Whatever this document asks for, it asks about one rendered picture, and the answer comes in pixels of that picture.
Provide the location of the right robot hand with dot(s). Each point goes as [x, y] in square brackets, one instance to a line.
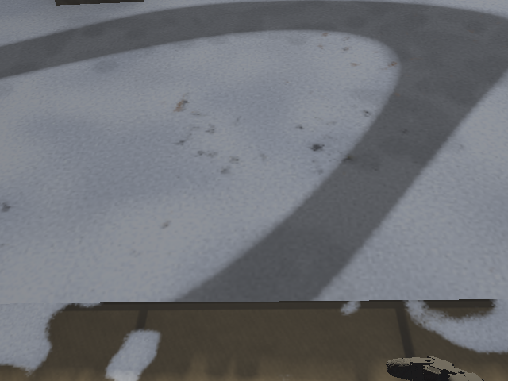
[428, 369]

